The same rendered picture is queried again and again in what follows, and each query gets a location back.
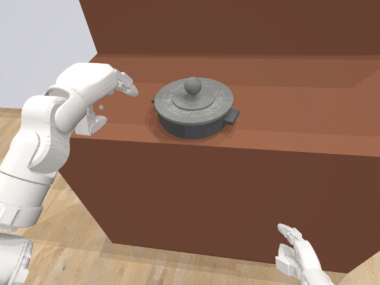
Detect pot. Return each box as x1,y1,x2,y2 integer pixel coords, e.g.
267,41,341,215
151,97,240,139

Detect left robot upper arm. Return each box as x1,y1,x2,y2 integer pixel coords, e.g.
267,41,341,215
0,233,33,285

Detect robot right hand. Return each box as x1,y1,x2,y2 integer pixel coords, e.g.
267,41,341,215
275,223,322,280

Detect right robot forearm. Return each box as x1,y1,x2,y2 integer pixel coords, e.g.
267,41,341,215
300,268,335,285

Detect robot left hand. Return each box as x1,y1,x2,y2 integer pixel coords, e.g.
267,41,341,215
56,63,138,136

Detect table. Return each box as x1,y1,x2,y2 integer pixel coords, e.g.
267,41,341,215
58,0,380,274

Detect left robot forearm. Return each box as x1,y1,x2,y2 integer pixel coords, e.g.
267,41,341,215
0,84,87,232

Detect knob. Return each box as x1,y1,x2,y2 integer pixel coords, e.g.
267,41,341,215
184,77,202,95

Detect lid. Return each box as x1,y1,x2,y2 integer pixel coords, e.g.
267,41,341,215
154,78,233,126

